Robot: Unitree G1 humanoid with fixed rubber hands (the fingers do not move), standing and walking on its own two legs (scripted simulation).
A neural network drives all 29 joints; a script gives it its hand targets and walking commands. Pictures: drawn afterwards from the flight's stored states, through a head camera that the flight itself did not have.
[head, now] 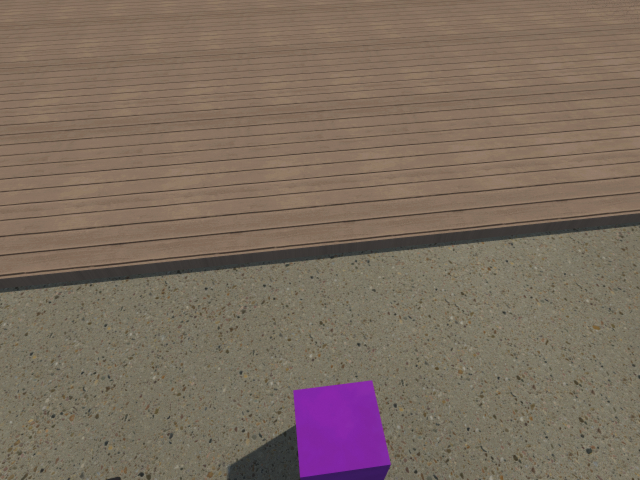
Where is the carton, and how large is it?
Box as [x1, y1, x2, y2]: [293, 380, 390, 479]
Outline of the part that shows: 371,380 293,390 300,479 384,478 390,463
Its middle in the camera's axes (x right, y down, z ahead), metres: +0.05 +0.54 +1.04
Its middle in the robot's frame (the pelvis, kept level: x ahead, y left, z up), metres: +0.38 -0.01 -0.66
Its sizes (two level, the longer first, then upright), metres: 0.210 0.200 0.250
